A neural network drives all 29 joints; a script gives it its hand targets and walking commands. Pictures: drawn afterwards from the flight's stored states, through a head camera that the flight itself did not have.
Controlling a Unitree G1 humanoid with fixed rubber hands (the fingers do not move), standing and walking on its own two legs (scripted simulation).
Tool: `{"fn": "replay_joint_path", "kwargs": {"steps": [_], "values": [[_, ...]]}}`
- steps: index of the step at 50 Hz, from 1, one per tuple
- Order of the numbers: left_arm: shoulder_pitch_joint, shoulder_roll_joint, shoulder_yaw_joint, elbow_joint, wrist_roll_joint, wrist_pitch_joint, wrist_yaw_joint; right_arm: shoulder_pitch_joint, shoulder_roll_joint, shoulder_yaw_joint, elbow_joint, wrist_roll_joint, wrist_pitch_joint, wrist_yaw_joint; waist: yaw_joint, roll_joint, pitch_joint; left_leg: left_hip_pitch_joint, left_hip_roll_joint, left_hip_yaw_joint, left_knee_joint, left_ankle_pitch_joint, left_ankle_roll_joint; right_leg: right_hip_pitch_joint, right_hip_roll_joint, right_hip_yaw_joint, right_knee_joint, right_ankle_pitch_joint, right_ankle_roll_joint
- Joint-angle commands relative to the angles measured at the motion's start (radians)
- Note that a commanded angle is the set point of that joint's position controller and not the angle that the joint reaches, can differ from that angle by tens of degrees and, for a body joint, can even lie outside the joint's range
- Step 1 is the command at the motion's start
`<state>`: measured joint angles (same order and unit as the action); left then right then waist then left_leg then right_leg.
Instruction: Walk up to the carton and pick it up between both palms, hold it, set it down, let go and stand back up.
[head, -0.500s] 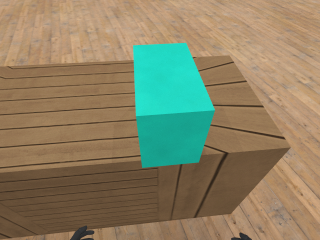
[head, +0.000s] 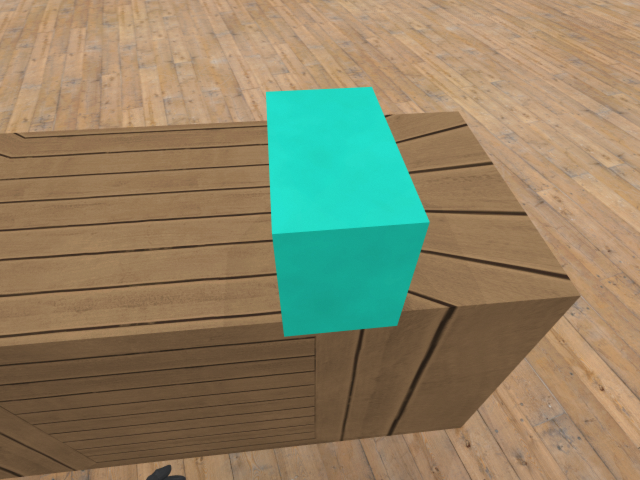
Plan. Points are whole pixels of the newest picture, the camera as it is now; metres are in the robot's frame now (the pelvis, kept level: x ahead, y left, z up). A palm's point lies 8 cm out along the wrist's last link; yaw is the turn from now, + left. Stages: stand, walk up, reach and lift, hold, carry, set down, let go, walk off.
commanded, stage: stand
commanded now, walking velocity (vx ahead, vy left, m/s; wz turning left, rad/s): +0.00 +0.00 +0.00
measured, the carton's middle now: (330, 206) +0.51 +0.00 +0.06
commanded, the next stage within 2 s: walk up in 0.36 s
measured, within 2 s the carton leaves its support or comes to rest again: neither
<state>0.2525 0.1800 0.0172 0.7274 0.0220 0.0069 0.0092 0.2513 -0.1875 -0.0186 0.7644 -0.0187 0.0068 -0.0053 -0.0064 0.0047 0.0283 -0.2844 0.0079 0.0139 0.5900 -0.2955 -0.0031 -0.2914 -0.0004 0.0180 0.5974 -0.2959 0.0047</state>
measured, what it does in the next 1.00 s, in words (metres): lifts its left foot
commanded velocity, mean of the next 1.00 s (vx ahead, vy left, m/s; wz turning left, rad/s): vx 0.04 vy -0.02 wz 0.05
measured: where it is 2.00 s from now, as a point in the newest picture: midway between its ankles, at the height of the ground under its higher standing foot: outside the picture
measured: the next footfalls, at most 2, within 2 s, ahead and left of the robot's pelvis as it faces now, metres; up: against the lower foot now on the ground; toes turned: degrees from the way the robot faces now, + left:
left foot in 1.22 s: +0.04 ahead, +0.06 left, +0.00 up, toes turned +21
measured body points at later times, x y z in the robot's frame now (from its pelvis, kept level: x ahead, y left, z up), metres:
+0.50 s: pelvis +0.00 +0.00 +0.00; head +0.01 +0.00 +0.45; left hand +0.09 +0.24 -0.13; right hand +0.07 -0.24 -0.14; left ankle +0.01 +0.12 -0.73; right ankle +0.01 -0.12 -0.73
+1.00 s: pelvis +0.04 -0.07 +0.02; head +0.06 -0.10 +0.47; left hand +0.06 +0.17 -0.11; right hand +0.07 -0.31 -0.15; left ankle -0.01 +0.09 -0.69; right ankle +0.04 -0.15 -0.73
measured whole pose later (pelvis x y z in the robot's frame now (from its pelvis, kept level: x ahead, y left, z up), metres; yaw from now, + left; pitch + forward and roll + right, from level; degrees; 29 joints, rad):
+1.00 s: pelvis +0.04 -0.07 +0.02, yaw +3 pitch +1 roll +2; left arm 0.34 0.13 0.01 0.91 0.02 -0.03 0.03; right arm 0.29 -0.23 -0.04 1.01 -0.01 0.03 -0.02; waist 0.00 0.06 0.02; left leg -0.30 0.01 -0.04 0.75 -0.46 -0.02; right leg -0.20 -0.01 -0.07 0.40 -0.22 -0.04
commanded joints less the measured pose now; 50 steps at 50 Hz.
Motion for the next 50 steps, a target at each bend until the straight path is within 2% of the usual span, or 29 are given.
{"fn": "replay_joint_path", "kwargs": {"steps": [1,18,27,28,29,30,31,32,33,34,36,37,38,39,40,41,42,43,44,45,46,47,49,50], "values": [[0.011,0.091,0.025,-0.051,-0.001,-0.014,0.004,0.011,-0.092,-0.022,-0.041,0.001,-0.014,-0.005,0.001,0.002,-0.028,0.0,0.052,-0.064,-0.121,0.088,0.034,0.01,-0.046,0.053,-0.11,0.105,-0.034],[0.027,0.098,0.03,0.028,-0.004,-0.015,0.012,0.029,-0.093,-0.025,0.039,0.004,-0.015,-0.01,-0.001,-0.016,-0.012,0.017,0.055,-0.068,-0.145,0.104,0.037,0.032,-0.054,0.061,-0.139,0.119,-0.036],[0.043,0.096,0.03,0.086,-0.005,-0.015,0.016,0.036,-0.096,-0.026,0.101,0.006,-0.015,-0.014,0.002,-0.002,-0.001,0.033,0.06,-0.073,-0.17,0.115,0.038,0.053,-0.057,0.062,-0.159,0.132,-0.035],[0.013,0.214,0.084,0.088,-0.025,0.004,0.033,-0.027,-0.217,-0.06,0.061,0.023,-0.01,-0.028,-0.003,0.002,0.125,0.009,0.136,-0.096,-0.048,0.64,0.036,-0.048,-0.071,0.02,-0.026,0.524,-0.019],[0.152,0.136,0.059,0.121,0.0,0.002,0.012,0.219,-0.199,-0.047,0.122,0.002,-0.017,-0.018,-0.043,0.013,-0.171,0.191,0.195,-0.258,-0.224,-0.338,0.09,-0.046,-0.007,-0.039,-0.018,-0.302,-0.018],[0.089,0.122,0.057,0.105,0.014,0.016,0.004,0.244,-0.233,-0.065,0.146,-0.013,0.001,-0.017,-0.073,0.165,-0.015,0.115,0.3,-0.459,-0.388,-0.666,0.135,-0.184,0.039,-0.104,0.146,-0.344,-0.001],[0.065,0.118,0.064,0.071,0.033,0.02,-0.004,0.263,-0.276,-0.08,0.155,-0.017,0.011,-0.021,-0.084,0.239,0.015,0.073,0.394,-0.621,-0.496,-0.786,0.178,-0.254,0.025,-0.079,0.3,-0.305,0.007],[0.05,0.107,0.064,0.061,0.036,0.017,-0.015,0.229,-0.267,-0.082,0.168,-0.021,0.014,-0.025,-0.068,0.229,0.066,0.012,0.413,-0.634,-0.52,-0.759,0.187,-0.269,-0.017,-0.047,0.332,-0.248,0.013],[0.054,0.085,0.058,0.056,0.026,0.006,-0.024,0.167,-0.231,-0.072,0.161,-0.021,0.006,-0.023,-0.041,0.205,0.109,-0.044,0.376,-0.569,-0.519,-0.638,0.167,-0.234,-0.049,-0.035,0.29,-0.188,0.013],[0.073,0.064,0.057,0.069,0.016,-0.004,-0.028,0.121,-0.196,-0.058,0.159,-0.024,-0.001,-0.021,-0.014,0.192,0.123,-0.086,0.321,-0.493,-0.508,-0.51,0.131,-0.179,-0.061,-0.025,0.241,-0.16,0.014],[0.108,0.046,0.055,0.09,-0.001,-0.026,-0.028,0.04,-0.166,-0.052,0.145,-0.023,-0.016,-0.013,0.022,0.176,0.104,-0.073,0.198,-0.309,-0.428,-0.229,0.08,-0.065,-0.04,-0.063,0.07,-0.127,0.019],[0.126,0.043,0.054,0.104,-0.006,-0.035,-0.023,0.028,-0.167,-0.055,0.144,-0.022,-0.022,-0.011,0.027,0.156,0.082,-0.039,0.156,-0.244,-0.367,-0.128,0.069,-0.012,-0.019,-0.096,-0.034,-0.091,0.022],[0.145,0.041,0.051,0.115,-0.012,-0.043,-0.012,0.034,-0.169,-0.059,0.151,-0.017,-0.023,-0.012,0.035,0.117,0.071,-0.005,0.121,-0.203,-0.291,-0.031,0.062,0.041,-0.002,-0.121,-0.162,0.004,0.021],[0.161,0.029,0.045,0.128,-0.02,-0.046,0.007,0.03,-0.162,-0.055,0.157,-0.009,-0.023,-0.015,0.045,0.101,0.088,0.029,0.099,-0.168,-0.204,0.236,0.053,0.077,0.006,-0.129,-0.323,0.17,0.029],[0.158,0.065,0.052,0.122,-0.026,-0.057,0.025,0.047,-0.147,-0.055,0.166,0.01,-0.024,-0.015,0.045,0.097,0.069,0.04,0.058,-0.127,-0.09,0.4,0.029,0.134,-0.056,-0.072,-0.364,0.366,0.043],[0.188,0.128,0.062,0.131,-0.025,-0.064,0.034,0.099,-0.099,-0.036,0.178,0.02,-0.026,-0.015,0.035,0.002,-0.001,-0.009,0.031,-0.102,-0.033,0.226,-0.002,0.235,-0.152,0.009,-0.339,0.541,0.041],[0.204,0.183,0.068,0.13,-0.013,-0.062,0.039,0.176,-0.039,-0.016,0.192,0.021,-0.017,-0.016,0.003,-0.17,-0.053,-0.13,-0.025,-0.057,0.084,-0.152,-0.032,0.317,-0.302,0.186,-0.299,0.704,-0.007],[0.208,0.202,0.064,0.136,-0.013,-0.054,0.035,0.214,-0.045,-0.021,0.207,0.013,0.004,-0.025,-0.006,-0.186,-0.094,-0.068,0.003,-0.059,0.186,-0.29,-0.026,0.204,-0.39,0.256,-0.316,0.529,-0.097],[0.167,0.168,0.054,0.142,-0.015,-0.047,0.025,0.185,-0.065,-0.028,0.209,0.01,0.02,-0.027,-0.005,-0.213,-0.059,-0.016,0.023,-0.072,0.209,-0.276,-0.022,0.094,-0.367,0.299,-0.377,0.301,-0.141],[0.098,0.116,0.033,0.13,-0.013,-0.043,0.019,0.15,-0.08,-0.029,0.219,0.007,0.027,-0.023,-0.019,-0.177,0.011,-0.023,0.027,-0.078,0.208,-0.234,-0.019,0.052,-0.295,0.226,-0.392,0.226,-0.132],[0.06,0.087,0.018,0.12,-0.005,-0.043,0.019,0.148,-0.069,-0.027,0.237,0.006,0.028,-0.018,-0.032,-0.158,0.034,-0.055,0.022,-0.08,0.196,-0.198,-0.013,0.069,-0.238,0.149,-0.363,0.284,-0.107],[0.05,0.083,0.015,0.124,0.0,-0.046,0.023,0.175,-0.054,-0.025,0.26,0.008,0.03,-0.015,-0.045,-0.164,0.022,-0.077,0.015,-0.065,0.203,-0.158,-0.009,0.117,-0.209,0.091,-0.327,0.405,-0.096],[0.119,0.081,0.019,0.163,0.0,-0.054,0.025,0.171,-0.046,-0.018,0.278,0.002,0.033,-0.022,-0.03,-0.161,-0.019,-0.073,0.001,-0.032,0.192,-0.117,-0.01,0.205,-0.206,0.068,-0.269,0.648,-0.104],[0.163,0.08,0.019,0.184,-0.002,-0.056,0.025,0.134,-0.048,-0.016,0.268,0.003,0.031,-0.026,-0.01,-0.167,-0.036,-0.065,-0.004,-0.019,0.156,-0.121,-0.012,0.235,-0.205,0.067,-0.248,0.719,-0.112]]}}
